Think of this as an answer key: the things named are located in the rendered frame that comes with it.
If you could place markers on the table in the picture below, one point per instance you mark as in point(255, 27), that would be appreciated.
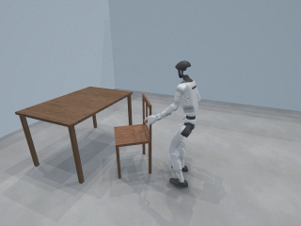
point(69, 110)

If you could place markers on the robot left foot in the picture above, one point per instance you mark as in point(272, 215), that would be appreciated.
point(176, 181)

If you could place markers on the robot left hand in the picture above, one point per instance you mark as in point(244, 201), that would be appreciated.
point(151, 119)

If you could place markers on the left robot upper arm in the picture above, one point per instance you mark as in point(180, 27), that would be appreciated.
point(180, 91)

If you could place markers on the left robot forearm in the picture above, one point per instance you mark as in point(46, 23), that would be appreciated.
point(165, 113)

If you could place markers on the chair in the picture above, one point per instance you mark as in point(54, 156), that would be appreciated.
point(129, 135)

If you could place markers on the left robot thigh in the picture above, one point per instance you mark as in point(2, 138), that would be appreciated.
point(183, 131)

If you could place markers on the right robot upper arm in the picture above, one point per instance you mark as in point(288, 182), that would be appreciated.
point(199, 99)

